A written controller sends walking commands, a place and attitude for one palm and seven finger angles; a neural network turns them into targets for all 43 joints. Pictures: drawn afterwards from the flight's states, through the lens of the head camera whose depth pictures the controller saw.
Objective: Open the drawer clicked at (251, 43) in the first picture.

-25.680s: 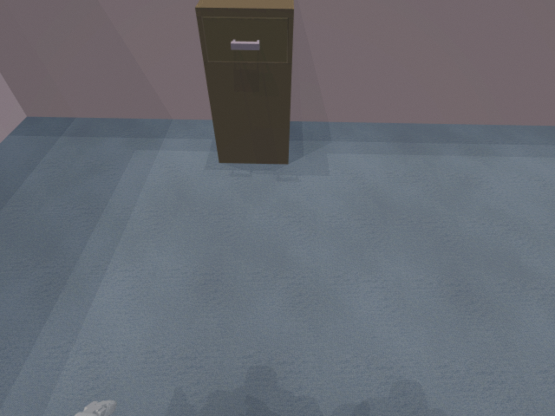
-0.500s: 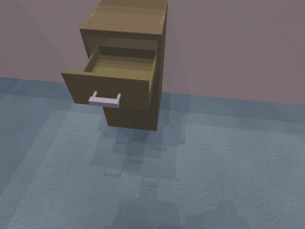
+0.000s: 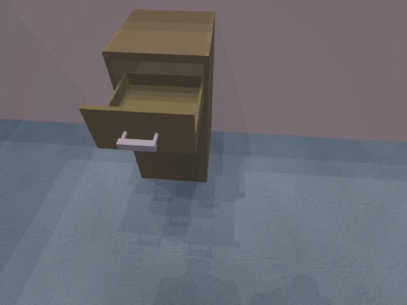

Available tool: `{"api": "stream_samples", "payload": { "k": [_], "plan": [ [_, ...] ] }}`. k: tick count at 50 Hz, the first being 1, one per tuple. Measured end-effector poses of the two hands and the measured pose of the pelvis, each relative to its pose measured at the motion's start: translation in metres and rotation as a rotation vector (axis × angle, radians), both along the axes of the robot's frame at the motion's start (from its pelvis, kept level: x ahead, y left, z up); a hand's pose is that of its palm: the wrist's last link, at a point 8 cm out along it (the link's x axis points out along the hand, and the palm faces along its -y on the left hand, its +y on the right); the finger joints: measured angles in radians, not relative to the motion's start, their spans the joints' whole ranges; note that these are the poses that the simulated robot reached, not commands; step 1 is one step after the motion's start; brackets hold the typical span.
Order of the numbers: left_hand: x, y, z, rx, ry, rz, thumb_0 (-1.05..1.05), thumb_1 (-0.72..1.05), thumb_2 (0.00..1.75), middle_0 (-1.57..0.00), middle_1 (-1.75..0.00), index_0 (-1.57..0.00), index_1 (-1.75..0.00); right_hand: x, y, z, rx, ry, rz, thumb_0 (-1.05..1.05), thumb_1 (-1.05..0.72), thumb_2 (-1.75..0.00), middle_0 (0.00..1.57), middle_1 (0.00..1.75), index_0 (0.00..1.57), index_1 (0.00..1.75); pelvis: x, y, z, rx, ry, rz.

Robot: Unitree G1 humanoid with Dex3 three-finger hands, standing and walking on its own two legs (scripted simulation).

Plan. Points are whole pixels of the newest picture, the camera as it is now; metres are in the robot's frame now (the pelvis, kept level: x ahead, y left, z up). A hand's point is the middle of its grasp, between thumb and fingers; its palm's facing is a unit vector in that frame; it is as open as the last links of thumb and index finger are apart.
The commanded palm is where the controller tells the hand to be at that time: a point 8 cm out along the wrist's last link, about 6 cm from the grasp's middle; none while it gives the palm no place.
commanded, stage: let the arm hang, fingers relaxed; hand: left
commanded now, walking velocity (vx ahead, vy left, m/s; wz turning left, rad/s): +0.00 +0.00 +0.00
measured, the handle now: (138, 140) +0.60 +0.24 -0.09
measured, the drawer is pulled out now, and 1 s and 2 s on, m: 0.30 0.30 0.30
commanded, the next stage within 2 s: look to check the result in 0.04 s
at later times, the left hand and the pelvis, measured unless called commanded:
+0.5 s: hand out of the picture +0.01 +0.16 -0.17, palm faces +0.02 -0.98 -0.21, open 7.4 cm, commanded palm none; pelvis +0.01 -0.01 +0.00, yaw +0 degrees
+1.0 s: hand out of the picture +0.03 +0.16 -0.17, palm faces +0.01 -0.97 -0.22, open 7.4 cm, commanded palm none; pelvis +0.02 -0.02 +0.00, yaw +0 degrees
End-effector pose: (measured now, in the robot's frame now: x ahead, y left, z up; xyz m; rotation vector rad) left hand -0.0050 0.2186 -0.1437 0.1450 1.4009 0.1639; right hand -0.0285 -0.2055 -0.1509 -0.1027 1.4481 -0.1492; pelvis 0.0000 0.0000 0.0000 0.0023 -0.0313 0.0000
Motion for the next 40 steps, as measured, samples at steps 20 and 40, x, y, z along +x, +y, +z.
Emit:
{"api": "stream_samples", "payload": {
  "k": [20,40],
  "plan": [
    [-0.001,-0.005,0.002,0.010,0.025,0.000,0.01,0.90,0.90,-0.20,-0.29,-0.20,-0.30,0.009,-0.007,-0.001,0.001,0.004,-0.007,0.01,-0.91,-0.90,0.20,0.30,0.20,0.30,0.006,-0.006,0.000,0.001,0.006,-0.004],
    [0.026,-0.008,0.003,0.019,-0.016,-0.018,0.01,0.90,0.90,-0.20,-0.29,-0.20,-0.30,0.025,-0.022,0.000,-0.017,-0.013,-0.009,0.01,-0.91,-0.90,0.20,0.30,0.20,0.30,0.015,-0.014,0.001,0.001,0.009,-0.008]
  ]
}}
